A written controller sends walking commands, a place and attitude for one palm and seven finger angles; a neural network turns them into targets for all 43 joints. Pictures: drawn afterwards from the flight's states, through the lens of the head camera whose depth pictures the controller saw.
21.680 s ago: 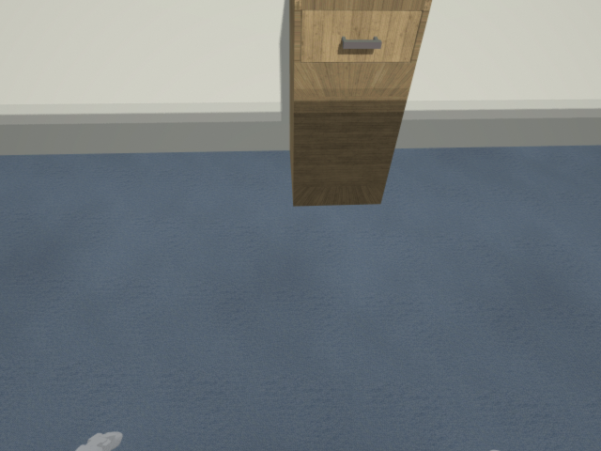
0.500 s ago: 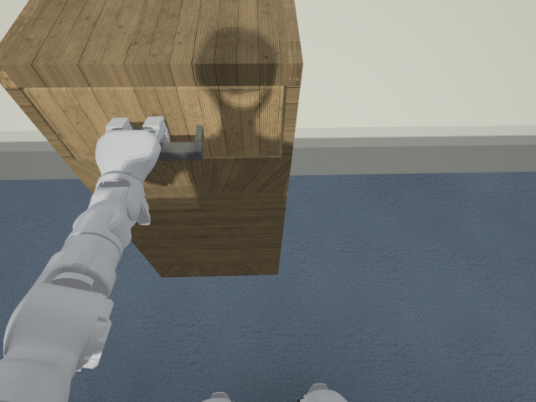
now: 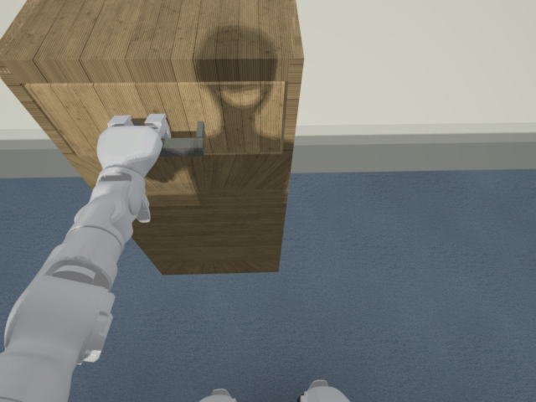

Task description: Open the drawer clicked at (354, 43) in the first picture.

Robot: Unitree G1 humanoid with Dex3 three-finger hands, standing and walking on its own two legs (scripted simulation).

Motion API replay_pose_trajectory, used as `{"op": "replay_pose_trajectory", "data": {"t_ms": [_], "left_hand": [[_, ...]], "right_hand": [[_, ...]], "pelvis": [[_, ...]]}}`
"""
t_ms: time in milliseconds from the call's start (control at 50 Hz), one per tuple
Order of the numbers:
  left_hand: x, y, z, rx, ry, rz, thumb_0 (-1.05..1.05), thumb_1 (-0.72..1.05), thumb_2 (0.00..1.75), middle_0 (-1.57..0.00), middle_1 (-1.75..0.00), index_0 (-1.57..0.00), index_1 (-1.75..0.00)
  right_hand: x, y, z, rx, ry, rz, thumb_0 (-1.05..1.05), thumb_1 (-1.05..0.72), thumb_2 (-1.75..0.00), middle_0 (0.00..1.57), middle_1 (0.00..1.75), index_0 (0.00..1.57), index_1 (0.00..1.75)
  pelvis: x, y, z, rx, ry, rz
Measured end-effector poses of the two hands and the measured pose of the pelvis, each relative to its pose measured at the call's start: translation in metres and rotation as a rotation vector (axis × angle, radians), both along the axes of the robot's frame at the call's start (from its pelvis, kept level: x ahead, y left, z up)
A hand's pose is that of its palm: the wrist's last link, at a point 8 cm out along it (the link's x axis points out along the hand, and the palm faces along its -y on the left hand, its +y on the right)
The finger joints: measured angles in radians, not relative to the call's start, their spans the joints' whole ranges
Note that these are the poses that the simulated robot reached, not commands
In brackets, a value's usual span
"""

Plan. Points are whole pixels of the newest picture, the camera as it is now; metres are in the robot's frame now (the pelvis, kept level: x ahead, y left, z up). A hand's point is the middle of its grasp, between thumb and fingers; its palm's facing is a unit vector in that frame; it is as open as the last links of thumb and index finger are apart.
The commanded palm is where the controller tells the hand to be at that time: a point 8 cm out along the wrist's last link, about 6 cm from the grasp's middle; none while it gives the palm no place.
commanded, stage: close the thumb around the handle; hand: left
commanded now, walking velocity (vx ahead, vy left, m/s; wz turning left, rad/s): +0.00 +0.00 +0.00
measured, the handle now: (166, 137) +0.52 +0.16 +0.05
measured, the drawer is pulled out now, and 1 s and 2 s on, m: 0.00 0.00 0.12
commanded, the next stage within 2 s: pull the drawer open in 0.68 s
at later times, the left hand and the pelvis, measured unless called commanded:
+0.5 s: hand (142, 168) +0.48 +0.20 +0.03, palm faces -0.05 +0.01 -1.00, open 7.3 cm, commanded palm +0.46 +0.19 +0.08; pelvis +0.00 -0.01 +0.00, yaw +0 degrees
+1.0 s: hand (142, 170) +0.47 +0.20 +0.03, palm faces -0.04 -0.03 -1.00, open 5.3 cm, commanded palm +0.43 +0.19 +0.08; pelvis +0.02 +0.00 +0.01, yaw -1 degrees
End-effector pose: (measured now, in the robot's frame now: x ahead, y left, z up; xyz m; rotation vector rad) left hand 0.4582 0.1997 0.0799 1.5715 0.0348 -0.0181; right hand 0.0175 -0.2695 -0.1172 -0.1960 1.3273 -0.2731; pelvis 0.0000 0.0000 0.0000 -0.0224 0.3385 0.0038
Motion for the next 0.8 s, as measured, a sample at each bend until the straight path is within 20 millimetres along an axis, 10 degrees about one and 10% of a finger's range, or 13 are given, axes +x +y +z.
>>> {"op": "replay_pose_trajectory", "data": {"t_ms": [200, 600, 800], "left_hand": [[0.0, -0.001, 0.001, 0.003, 0.01, 0.019, 0.0, -0.28, 0.39, -0.35, -1.22, -0.34, -1.23], [0.002, -0.001, 0.001, 0.001, 0.017, 0.015, 0.0, 0.7, 0.82, -0.4, -1.32, -0.35, -1.31], [0.001, -0.001, 0.001, -0.007, 0.017, 0.013, 0.0, 0.78, 0.85, -0.39, -1.34, -0.4, -1.34]], "right_hand": [[0.008, 0.0, 0.001, 0.01, -0.012, 0.001, 0.0, -0.9, -0.9, 0.2, 0.3, 0.2, 0.3], [0.008, -0.004, 0.001, 0.003, -0.012, 0.0, 0.0, -0.9, -0.9, 0.2, 0.3, 0.2, 0.3], [0.007, -0.002, 0.002, 0.009, -0.008, -0.013, 0.0, -0.9, -0.9, 0.2, 0.3, 0.2, 0.3]], "pelvis": [[0.002, -0.004, 0.002, 0.001, -0.007, 0.002], [0.002, -0.007, 0.003, 0.004, -0.003, 0.001], [0.006, -0.005, 0.004, 0.003, -0.008, -0.006]]}}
